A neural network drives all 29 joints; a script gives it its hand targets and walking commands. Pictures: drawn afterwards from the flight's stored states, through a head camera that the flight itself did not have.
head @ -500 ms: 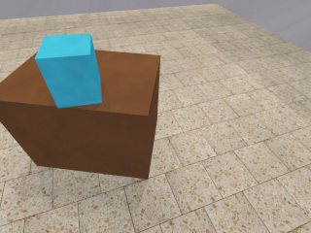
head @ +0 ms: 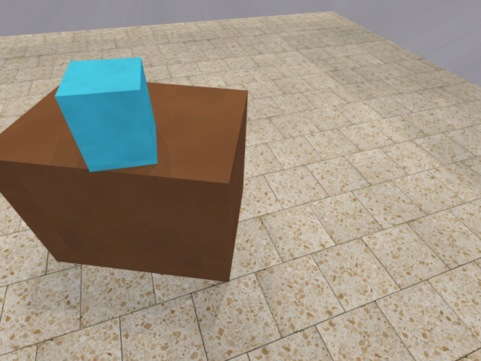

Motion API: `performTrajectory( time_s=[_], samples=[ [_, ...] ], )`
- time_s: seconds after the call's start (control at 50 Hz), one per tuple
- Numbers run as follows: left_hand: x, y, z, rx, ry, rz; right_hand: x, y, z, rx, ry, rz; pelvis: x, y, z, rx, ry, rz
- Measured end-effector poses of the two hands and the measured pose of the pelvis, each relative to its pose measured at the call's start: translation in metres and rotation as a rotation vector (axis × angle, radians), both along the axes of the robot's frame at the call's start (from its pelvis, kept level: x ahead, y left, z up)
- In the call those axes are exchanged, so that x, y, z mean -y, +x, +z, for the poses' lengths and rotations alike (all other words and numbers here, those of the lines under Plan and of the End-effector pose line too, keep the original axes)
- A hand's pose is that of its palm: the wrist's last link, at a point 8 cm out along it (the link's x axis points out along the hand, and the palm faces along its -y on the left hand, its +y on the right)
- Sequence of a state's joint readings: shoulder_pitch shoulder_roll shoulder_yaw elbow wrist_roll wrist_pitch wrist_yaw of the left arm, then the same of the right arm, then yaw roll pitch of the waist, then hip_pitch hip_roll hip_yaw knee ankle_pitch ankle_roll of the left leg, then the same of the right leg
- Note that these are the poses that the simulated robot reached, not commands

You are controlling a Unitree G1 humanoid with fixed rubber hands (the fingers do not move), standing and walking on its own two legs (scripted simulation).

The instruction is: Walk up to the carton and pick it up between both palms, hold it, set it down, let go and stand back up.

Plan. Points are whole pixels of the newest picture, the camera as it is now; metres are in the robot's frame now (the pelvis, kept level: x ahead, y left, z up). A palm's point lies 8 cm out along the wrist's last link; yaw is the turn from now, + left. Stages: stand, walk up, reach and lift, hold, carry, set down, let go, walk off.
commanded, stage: stand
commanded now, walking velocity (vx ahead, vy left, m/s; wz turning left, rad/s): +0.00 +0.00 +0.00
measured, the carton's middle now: (115, 114) +0.81 +0.39 -0.01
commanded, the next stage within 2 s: walk up in 0.24 s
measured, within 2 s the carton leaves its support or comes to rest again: neither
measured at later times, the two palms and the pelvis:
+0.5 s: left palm out of the picture +0.05 +0.28 -0.13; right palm out of the picture +0.07 -0.26 -0.13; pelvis +0.00 +0.00 +0.00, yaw +0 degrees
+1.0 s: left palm out of the picture +0.09 +0.46 -0.11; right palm out of the picture +0.09 -0.18 -0.13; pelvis +0.07 +0.13 -0.01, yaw +5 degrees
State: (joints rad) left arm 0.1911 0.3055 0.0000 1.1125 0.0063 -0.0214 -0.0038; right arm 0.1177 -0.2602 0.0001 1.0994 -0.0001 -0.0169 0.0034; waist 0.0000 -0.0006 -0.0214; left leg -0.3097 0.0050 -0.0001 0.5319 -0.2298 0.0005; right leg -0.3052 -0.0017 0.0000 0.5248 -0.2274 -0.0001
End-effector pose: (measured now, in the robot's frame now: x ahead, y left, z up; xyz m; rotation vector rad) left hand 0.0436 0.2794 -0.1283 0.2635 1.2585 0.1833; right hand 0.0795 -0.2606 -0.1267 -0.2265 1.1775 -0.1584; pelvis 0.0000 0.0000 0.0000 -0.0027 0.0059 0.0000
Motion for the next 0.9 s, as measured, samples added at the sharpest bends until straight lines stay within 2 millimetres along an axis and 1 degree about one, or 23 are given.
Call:
performTrajectory(
  time_s=[0.28,0.44,0.5,0.58,0.68,0.74,0.78,0.84,0.9],
  samples=[
    [0.0,0.001,0.0,-0.011,0.001,0.001,0.0,-0.008,-0.002,-0.028,0.003,-0.005,0.0,0.003,0.001,-0.006,0.0,0.0],
    [0.0,0.005,0.001,0.001,0.001,-0.003,0.001,-0.006,-0.001,-0.027,-0.002,-0.006,0.0,0.004,0.001,-0.008,0.0,0.0],
    [-0.005,0.005,0.003,0.017,0.022,-0.001,0.002,-0.006,-0.001,-0.037,0.016,0.003,-0.002,0.005,0.0,0.001,-0.003,-0.001],
    [-0.03,0.003,0.008,0.029,0.075,0.01,0.003,-0.006,0.0,-0.061,0.011,0.008,-0.015,0.008,-0.001,0.003,-0.015,0.002],
    [-0.077,0.008,0.009,0.029,0.123,0.019,-0.005,-0.009,0.003,-0.089,-0.021,-0.008,-0.044,0.015,-0.006,-0.001,-0.045,0.008],
    [-0.112,0.017,0.003,0.046,0.14,0.016,-0.019,-0.012,0.003,-0.109,-0.053,-0.019,-0.068,0.022,-0.013,0.0,-0.06,0.02],
    [-0.132,0.023,0.001,0.057,0.151,0.018,-0.032,-0.016,0.001,-0.129,-0.068,-0.019,-0.082,0.026,-0.016,0.013,-0.056,0.035],
    [-0.151,0.03,0.005,0.057,0.156,0.029,-0.049,-0.021,0.005,-0.165,-0.07,-0.022,-0.099,0.037,-0.012,0.018,-0.057,0.046],
    [-0.166,0.036,0.01,0.046,0.157,0.04,-0.063,-0.017,0.006,-0.192,-0.074,-0.013,-0.113,0.05,-0.01,0.017,-0.048,0.06]
  ],
)
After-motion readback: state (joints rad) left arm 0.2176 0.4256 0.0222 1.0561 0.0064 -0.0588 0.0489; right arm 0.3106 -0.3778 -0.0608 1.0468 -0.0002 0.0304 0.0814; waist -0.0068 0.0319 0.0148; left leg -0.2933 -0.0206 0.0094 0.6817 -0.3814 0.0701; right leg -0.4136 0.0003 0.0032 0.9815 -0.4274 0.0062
